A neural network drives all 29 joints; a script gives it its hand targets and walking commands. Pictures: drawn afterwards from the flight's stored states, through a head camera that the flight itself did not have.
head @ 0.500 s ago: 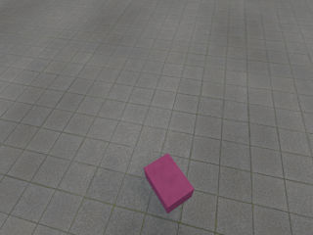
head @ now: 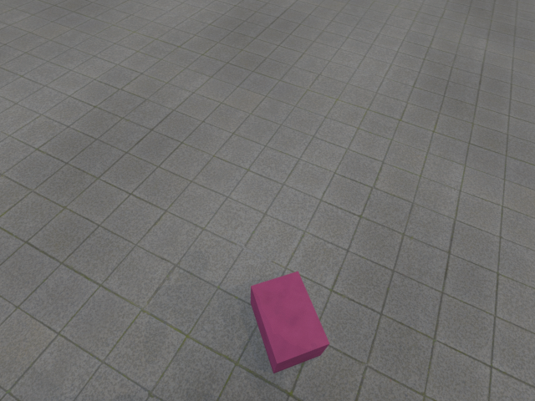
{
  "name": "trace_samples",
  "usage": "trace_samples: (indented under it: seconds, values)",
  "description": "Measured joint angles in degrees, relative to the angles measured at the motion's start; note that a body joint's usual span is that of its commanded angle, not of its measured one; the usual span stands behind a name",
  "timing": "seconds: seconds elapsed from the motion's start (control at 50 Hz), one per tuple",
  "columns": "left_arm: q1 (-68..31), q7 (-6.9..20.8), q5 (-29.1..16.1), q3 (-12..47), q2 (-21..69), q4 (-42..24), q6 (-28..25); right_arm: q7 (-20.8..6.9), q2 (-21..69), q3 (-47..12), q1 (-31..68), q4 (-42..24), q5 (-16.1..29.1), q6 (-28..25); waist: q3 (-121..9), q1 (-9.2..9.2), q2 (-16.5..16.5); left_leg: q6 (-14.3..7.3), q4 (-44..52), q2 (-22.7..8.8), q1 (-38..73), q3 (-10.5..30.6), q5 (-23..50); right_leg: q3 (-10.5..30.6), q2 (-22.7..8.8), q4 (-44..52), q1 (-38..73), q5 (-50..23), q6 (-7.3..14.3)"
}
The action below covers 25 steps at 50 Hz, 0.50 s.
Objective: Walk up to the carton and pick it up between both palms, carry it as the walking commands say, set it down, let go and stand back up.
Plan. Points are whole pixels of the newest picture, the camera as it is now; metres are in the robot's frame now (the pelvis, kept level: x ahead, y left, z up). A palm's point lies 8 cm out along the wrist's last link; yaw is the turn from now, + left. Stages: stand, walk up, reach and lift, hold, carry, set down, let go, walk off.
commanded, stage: walk up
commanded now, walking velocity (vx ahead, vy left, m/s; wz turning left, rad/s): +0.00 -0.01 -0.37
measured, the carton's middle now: (286, 321) +0.45 -0.10 -0.68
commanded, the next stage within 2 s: none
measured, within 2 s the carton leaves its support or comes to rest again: neither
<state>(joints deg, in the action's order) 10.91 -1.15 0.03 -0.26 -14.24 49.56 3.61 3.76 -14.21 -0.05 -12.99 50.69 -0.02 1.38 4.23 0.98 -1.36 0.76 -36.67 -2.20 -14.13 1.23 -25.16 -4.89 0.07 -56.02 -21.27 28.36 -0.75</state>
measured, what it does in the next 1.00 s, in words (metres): steps to the right: right foot, then left foot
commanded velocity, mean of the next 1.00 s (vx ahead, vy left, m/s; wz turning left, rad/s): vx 0.03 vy -0.19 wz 0.11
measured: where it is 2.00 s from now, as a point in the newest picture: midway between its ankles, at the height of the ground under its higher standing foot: outside the picture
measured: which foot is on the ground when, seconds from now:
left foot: down 0.00-0.12, up 0.14-0.40, down 0.42-0.66, up 0.68-0.92, down 0.94-1.00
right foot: up 0.00-0.10, down 0.12-0.94, up 0.96-1.00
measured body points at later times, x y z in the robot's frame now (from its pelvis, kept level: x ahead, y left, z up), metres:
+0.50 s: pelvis +0.01 -0.07 +0.00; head +0.06 -0.06 +0.44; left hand +0.09 +0.19 -0.14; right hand +0.09 -0.33 -0.14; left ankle -0.06 +0.08 -0.72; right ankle -0.04 -0.15 -0.70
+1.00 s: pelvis +0.01 -0.15 -0.01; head +0.06 -0.13 +0.44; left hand +0.06 +0.11 -0.15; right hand +0.12 -0.40 -0.14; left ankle -0.06 -0.01 -0.72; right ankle -0.01 -0.22 -0.70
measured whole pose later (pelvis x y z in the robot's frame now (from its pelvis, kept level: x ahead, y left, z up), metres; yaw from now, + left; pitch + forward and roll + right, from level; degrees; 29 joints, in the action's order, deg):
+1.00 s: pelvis +0.01 -0.15 -0.01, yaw +10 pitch +2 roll -1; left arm 11.2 -0.2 0.0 -0.3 -13.6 47.7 3.9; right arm 3.5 -13.9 0.0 -13.6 48.7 0.0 2.3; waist 3.9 1.0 -0.7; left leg 2.5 -39.7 -3.6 -17.3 1.2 -24.3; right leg -9.4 0.1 -49.2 -22.1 27.8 1.1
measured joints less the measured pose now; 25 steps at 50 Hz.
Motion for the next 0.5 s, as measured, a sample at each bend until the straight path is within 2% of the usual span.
trace_samples:
  seconds: [0.04, 0.08, 0.12, 0.18, 0.22, 0.26, 0.36, 0.4, 0.42, 0.46, 0.5]
  values:
    - [-0.19, 0.42, 0.0, 0.01, -0.01, -1.37, 0.01, 0.0, 0.01, 0.0, -0.84, 0.02, 0.0, 0.0, 0.0, -0.02, -0.02, 0.84, 0.01, -0.41, 0.38, -0.04, -0.21, 1.61, -1.05, 0.74, -0.16, 0.02, -0.58]
    - [-0.22, 0.56, 0.0, 0.0, -0.03, -2.3, -0.01, 0.0, 0.02, -0.01, -1.37, 0.11, 0.0, 0.0, -0.03, -0.06, 0.08, 1.78, 0.02, -0.7, 0.37, -0.11, -0.39, 2.46, -1.81, 6.14, 0.06, 0.07, -0.7]
    - [-0.21, 0.58, 0.0, 0.0, -0.02, -2.31, -0.42, -0.05, 0.02, -0.01, -1.46, 0.27, 0.0, 0.06, -0.01, -0.04, 0.18, 2.67, -0.55, -0.82, 0.27, -0.14, -0.85, 2.41, -2.14, 15.48, 1.5, -6.42, -0.48]
    - [-0.22, 0.58, 0.0, -0.02, 0.35, -1.81, -0.98, -0.22, 0.02, -0.01, -1.45, 0.27, 0.0, 0.21, -0.07, -0.07, 1.65, 2.54, -8.1, -0.62, -1.85, -0.21, -6.04, 1.06, -1.62, 15.45, 2.16, -5.03, 2.09]
    - [-0.13, 0.58, 0.0, -0.01, 0.35, -1.41, -1.05, -0.46, 0.01, -0.01, -0.66, -0.41, 0.0, 0.49, -0.1, -0.05, 2.0, 2.54, -12.6, 0.12, -3.53, -0.17, -7.22, 0.82, -1.61, 16.34, 2.32, -4.72, 3.0]
    - [-0.14, 0.58, 0.0, 0.0, 0.36, -1.29, -1.07, -0.75, 0.0, -0.01, 0.23, -1.16, 0.0, 0.53, -0.13, -0.03, 2.27, 2.53, -12.85, 0.26, -4.22, -0.11, -7.26, 0.58, -1.51, 17.33, 2.31, -5.25, 3.47]
    - [-0.13, 0.53, 0.0, -0.01, 0.37, -1.25, -1.07, -0.78, -0.01, -0.01, 0.91, -1.91, 0.0, 0.54, -0.23, 0.0, 2.29, 2.53, -10.1, 0.25, -4.23, -0.09, -6.43, -1.49, -1.1, 17.51, 2.34, -5.16, 4.02]
    - [-0.13, 0.52, 0.0, 0.0, 0.37, -1.13, -1.02, -0.78, -0.02, -0.01, 0.94, -1.94, 0.0, 0.54, -0.29, 0.02, 2.33, 2.53, -4.44, 0.25, -3.32, -0.06, -1.94, -2.62, -0.51, 17.51, 2.32, -5.08, 4.09]
    - [-0.12, 0.52, 0.0, 0.0, 0.37, -1.02, -0.93, -0.74, 0.0, -0.01, 0.91, -1.93, 0.0, 0.52, -0.3, 0.03, 2.39, 1.84, -1.47, -0.05, -2.33, -0.02, 2.03, -3.11, -0.04, 17.19, 2.33, -4.91, 4.09]
    - [-0.15, 0.52, 0.0, -0.01, 0.38, -1.05, -0.61, -0.72, 0.06, 0.0, 0.79, -1.87, 0.0, 0.51, -0.23, 0.04, 1.31, 1.4, -1.02, -0.37, -1.46, -0.2, 1.14, -2.69, 0.11, 13.52, 1.48, -3.09, 2.93]
    - [-0.17, 0.52, 0.0, -0.01, 0.38, -1.73, -0.02, -0.65, 0.05, 0.01, 0.25, -1.87, 0.0, 0.51, -0.2, 0.07, 0.61, 1.39, -1.0, -0.99, -0.75, -0.15, 0.18, -1.72, 0.1, 5.21, -0.51, -0.47, 1.22]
